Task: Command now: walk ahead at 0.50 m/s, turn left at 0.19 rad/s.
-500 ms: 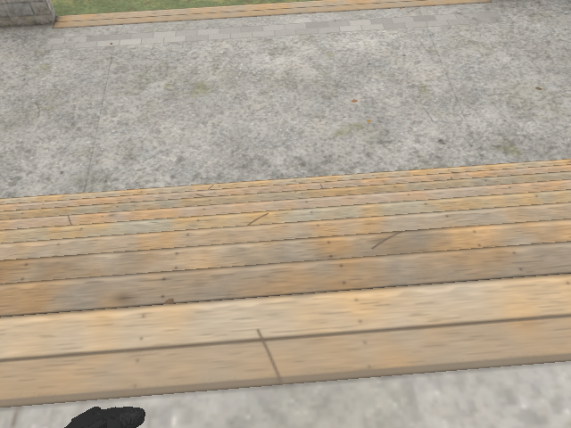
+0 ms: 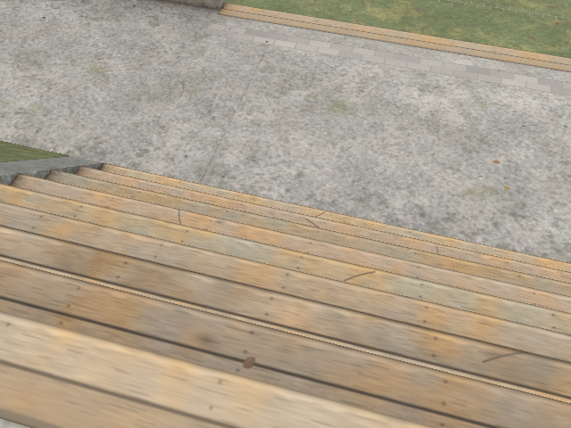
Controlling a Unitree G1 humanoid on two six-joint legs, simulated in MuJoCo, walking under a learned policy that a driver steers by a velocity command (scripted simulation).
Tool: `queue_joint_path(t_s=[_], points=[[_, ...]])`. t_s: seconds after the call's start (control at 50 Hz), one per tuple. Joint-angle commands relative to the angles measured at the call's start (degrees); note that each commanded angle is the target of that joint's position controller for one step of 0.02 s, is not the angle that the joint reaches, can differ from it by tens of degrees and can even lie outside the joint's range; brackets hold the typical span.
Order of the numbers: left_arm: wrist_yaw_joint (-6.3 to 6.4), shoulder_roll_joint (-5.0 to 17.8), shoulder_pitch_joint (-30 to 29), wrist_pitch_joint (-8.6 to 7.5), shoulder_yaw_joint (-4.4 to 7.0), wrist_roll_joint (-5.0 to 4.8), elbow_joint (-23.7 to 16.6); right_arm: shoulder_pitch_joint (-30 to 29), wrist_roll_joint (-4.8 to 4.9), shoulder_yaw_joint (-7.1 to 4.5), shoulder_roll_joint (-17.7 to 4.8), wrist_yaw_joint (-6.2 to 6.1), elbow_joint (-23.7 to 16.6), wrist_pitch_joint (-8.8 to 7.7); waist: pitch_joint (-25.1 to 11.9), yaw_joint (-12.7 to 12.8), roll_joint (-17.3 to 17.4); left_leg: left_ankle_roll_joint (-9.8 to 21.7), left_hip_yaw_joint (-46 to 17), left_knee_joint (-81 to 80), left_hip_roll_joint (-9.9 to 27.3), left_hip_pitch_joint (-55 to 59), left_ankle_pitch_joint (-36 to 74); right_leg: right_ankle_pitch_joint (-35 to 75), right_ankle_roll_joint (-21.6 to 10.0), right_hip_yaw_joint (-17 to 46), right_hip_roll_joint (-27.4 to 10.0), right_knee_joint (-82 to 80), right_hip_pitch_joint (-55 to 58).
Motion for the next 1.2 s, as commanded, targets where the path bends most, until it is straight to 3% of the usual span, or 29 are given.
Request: queue_joint_path(t_s=[0.02, 0.04, 0.06, 0.08, 0.1, 0.14, 0.22, 0.34, 0.42, 0.48, 0.5, 0.52, 0.54, 0.56, 0.58, 0.6, 0.62, 0.66, 0.8, 0.84, 0.9, 0.92, 0.96, 1.02, 1.04, 1.06, 1.1, 1.16, 1.2], points=[[-0.24, 2.9, 1.6, -1.25, -0.61, 1.53, -4.8, 24.6, -0.05, -6.17, -19.0, -1.66, 4.3, -0.08, -16.3, -9.0, 10.8, 12.7, -29.3, -5.4, 14.6, 47.7, -2.0, 9.4, -2.7, 4.0, 0.7, 44.6, -35.5], [-0.8, 3.8, 1.9, -3.25, -0.76, -0.31, -4.1, 25.3, -0.15, -4.68, -15.9, -1.13, 3.2, -0.61, -25.0, -9.7, 9.3, 17.6, -47.4, -14.5, 21.8, 50.5, -4.2, -9.5, -2.7, 18.0, 5.3, 54.7, -41.1], [-0.98, 7.4, -3.6, -3.97, 0.63, -2.59, -5.8, 21.8, -0.24, -3.68, -12.4, -0.75, 3.5, -1.0, -17.2, -9.7, 5.5, 13.9, -38.1, -15.4, 19.5, 45.3, -3.3, -6.7, -3.5, 19.8, 1.9, 56.0, -46.1], [-0.66, 6.9, -6.3, -4.25, 0.56, -2.3, -6.6, 17.9, -0.18, -3.09, -10.1, -0.68, 3.3, -1.26, -10.9, -8.1, 4.5, 11.2, -29.4, -15.0, 16.9, 37.6, -0.6, -2.6, -4.2, 18.6, -0.8, 53.4, -47.0], [-0.03, 6.5, -7.5, -4.17, 0.8, -0.92, -6.3, 13.8, -0.45, -2.47, -7.8, -0.75, 2.9, -1.45, -7.1, -6.1, 1.8, 9.0, -23.6, -15.7, 14.2, 30.1, 2.3, 2.0, -4.3, 18.4, -3.1, 49.2, -45.1], [-0.04, 5.5, -4.1, -2.48, 1.38, -0.36, -5.0, 11.4, -1.51, -1.48, -4.4, -0.77, 2.9, -2.09, -5.3, -2.7, 3.6, 7.4, -17.5, -18.7, 11.0, 21.9, 5.8, 8.5, -4.4, 19.0, -4.9, 45.5, -38.8], [0.79, 3.8, -7.5, -0.25, 1.21, 0.59, -6.4, 15.2, -1.48, -2.02, -6.8, -2.15, 5.2, -3.2, -1.5, -2.2, 1.9, 8.1, -13.9, -22.3, 10.8, 18.8, 8.3, 15.8, -2.7, 18.7, -5.6, 35.9, -42.5], [-0.67, 1.4, -17.7, -0.64, 0.04, 1.98, -9.5, 18.5, -1.48, -1.78, -7.5, -3.5, 7.5, -2.42, -0.1, -4.4, 2.7, 3.8, -5.8, -20.2, 6.8, 17.8, 15.7, 34.1, -3.2, 15.5, -1.2, 15.5, -38.9], [-1.54, 2.4, -15.3, -0.32, 0.11, 1.29, -8.0, 21.7, -1.41, -1.92, -7.2, -2.64, 9.4, -1.6, -1.3, -4.2, 3.5, 5.5, -5.6, -16.2, 9.3, 15.6, 17.3, 31.6, -4.0, 12.3, 2.2, 23.6, -30.2], [-1.76, 4.4, -11.6, -1.08, 0.76, 0.79, -8.5, 18.9, 0.17, -1.94, -7.6, -3.8, 9.7, -0.59, 1.3, 0.0, 6.6, 3.6, -8.2, -8.2, 10.7, 21.7, 25.1, 15.6, -6.4, 13.4, 3.2, 12.3, -27.7], [-1.87, 6.3, -3.0, -1.76, 1.79, 1.37, -5.8, 16.5, 0.68, -1.99, -8.4, -4.21, 10.0, -0.21, -2.0, 4.4, 4.9, 2.3, -6.2, 1.9, 8.7, 20.9, 29.0, 20.6, -7.6, 12.5, 4.3, 7.6, -18.3], [-1.89, 11.3, 5.4, -2.19, 3.05, 2.27, -3.9, 17.9, 0.29, -1.67, -7.5, -4.63, 9.5, -0.12, -9.0, 5.8, -4.4, 0.0, -2.8, 21.8, 3.7, 14.1, 15.8, 26.2, -11.0, 24.9, -4.5, 4.1, -6.4], [-2.77, 11.3, 5.5, -2.28, 2.08, 1.55, -4.8, 27.1, -1.65, -0.14, 0.0, -3.99, 10.3, -1.41, -13.4, -0.6, -18.4, -2.1, -6.1, 41.4, -5.8, -2.8, -28.7, 30.8, -18.6, 42.4, -12.7, 4.9, 5.4], [-3.54, 8.6, 7.8, -2.15, 1.62, 0.87, -4.2, 29.3, 0.72, -0.61, -2.0, -3.28, 10.8, -2.66, -15.4, 1.1, -21.3, -0.9, -14.1, 47.8, -7.6, -12.3, -29.5, 13.1, -23.1, 57.8, -16.9, -6.5, 5.6], [-3.71, 5.7, 4.2, -2.34, 1.05, 0.61, -4.8, 21.6, 2.4, -2.05, -7.4, -3.57, 9.4, -2.72, -5.7, 1.2, -11.3, -0.6, -13.5, 50.7, -4.9, -16.7, -24.4, 8.0, -21.6, 53.0, -16.2, -8.4, -2.0], [-3.4, 4.4, -0.7, -2.12, 0.44, 0.65, -6.2, 17.2, 2.34, -2.26, -7.9, -4.16, 8.0, -2.03, -2.5, 0.0, -6.0, -0.6, -11.2, 50.6, -2.0, -16.2, -19.1, 9.6, -20.2, 46.2, -15.3, -8.8, -9.0], [-3.36, 2.6, -4.0, -2.45, -0.42, 1.23, -7.3, 16.6, 1.16, -2.41, -7.6, -4.64, 8.0, -1.15, -1.6, -1.5, -3.4, -1.0, -11.3, 47.8, 0.5, -12.7, -15.1, 12.5, -19.3, 40.9, -13.0, -9.7, -15.1], [-2.53, 1.3, -6.7, -2.77, -0.98, 1.68, -8.0, 18.1, 0.38, -2.75, -6.2, -4.66, 7.7, -0.04, -1.9, -4.5, -4.6, -2.0, -10.8, 40.5, 4.3, -8.2, -10.1, 13.3, -16.9, 34.5, -8.4, -10.3, -19.8], [0.04, 4.8, 2.9, -0.97, -0.19, 2.21, -5.0, 11.1, -1.27, -1.69, -3.2, -3.59, 5.1, 1.17, -3.2, -2.7, -3.4, -4.9, -8.8, 21.2, 6.5, -13.1, 1.0, 33.4, -16.3, 27.1, -7.1, -8.5, -14.7], [-0.1, 5.8, 3.4, -1.15, -0.11, 2.83, -5.2, 13.9, -0.8, -2.36, -5.4, -2.73, 6.7, 1.25, -5.1, -3.2, -2.4, -4.7, -8.3, 25.7, 5.6, -12.4, 6.7, 33.5, -16.6, 26.7, -7.4, -4.7, -14.8], [0.06, 4.2, 4.8, -0.66, -0.79, 1.52, -5.0, 10.5, -0.84, -1.73, -4.6, -2.68, 5.6, 0.98, -1.6, -2.3, -4.2, -4.2, -6.8, 25.7, 5.3, -14.8, 6.8, 33.7, -15.9, 26.1, -7.1, -1.0, -16.2], [0.1, 3.9, 5.6, -0.45, -0.87, 1.55, -4.8, 9.8, -0.93, -1.6, -4.6, -2.45, 5.3, 0.73, -1.2, -1.8, -5.4, -4.0, -6.1, 25.9, 5.1, -15.2, 6.0, 35.2, -15.8, 26.1, -7.4, 0.9, -15.7], [1.86, 2.2, 15.0, -0.39, -0.99, 0.88, -1.7, 1.0, 0.02, -1.5, -5.6, -1.03, 1.3, -1.11, 1.0, 2.9, -7.8, -3.5, -12.9, 23.0, 7.7, -36.9, 7.0, 27.6, -14.9, 32.9, -12.0, 8.9, 2.9], [2.89, 5.3, 21.3, -0.2, -0.01, 1.63, -2.6, -8.1, 0.27, -1.18, -5.7, 0.4, -2.4, -2.47, 2.7, 6.5, -7.4, -4.1, -13.2, 17.8, 7.5, -46.8, 6.0, 18.2, -15.3, 39.0, -13.8, 12.0, 7.4], [3.05, 5.6, 20.2, -0.03, -0.04, 2.06, -3.5, -7.2, 0.39, -1.16, -5.6, 0.9, -2.0, -2.57, 3.1, 5.6, -7.5, -3.8, -12.8, 18.0, 7.5, -44.4, 7.5, 16.6, -15.5, 39.6, -13.8, 12.2, 3.0], [3.92, 5.0, 13.7, -0.01, -0.68, 1.92, -5.6, -4.0, -0.3, -1.27, -6.8, 1.71, -1.2, -2.19, 4.6, 2.4, -4.7, -3.9, -11.1, 9.2, 7.7, -31.9, 24.3, 9.6, -13.6, 32.9, -10.5, 13.4, -11.3], [3.6, 5.0, 6.4, 0.02, -1.03, 0.57, -6.9, 2.6, -1.76, -0.83, -4.2, 2.27, 2.1, -1.23, 3.2, 0.2, -4.7, -2.4, -4.7, 7.0, 2.0, 0.8, 43.1, -0.4, -10.4, 21.6, -4.3, 12.6, -38.3], [3.02, 6.2, 4.5, 0.13, -0.03, -0.05, -6.2, 8.0, 0.71, -1.66, -6.0, 1.31, 3.9, 1.46, 1.9, -1.8, -7.9, -3.9, -6.8, 4.7, 2.3, 10.2, 39.0, -2.2, -5.8, 18.7, -5.1, 22.5, -34.6], [2.03, 6.2, 2.1, 0.31, 0.57, 0.24, -5.6, 20.3, 0.45, -3.66, -10.5, 0.39, 9.1, 1.82, -2.7, -7.2, -7.5, -4.7, -5.8, -0.9, 4.2, 17.6, 37.3, 9.0, -2.6, 18.5, -5.3, 40.9, -24.6]])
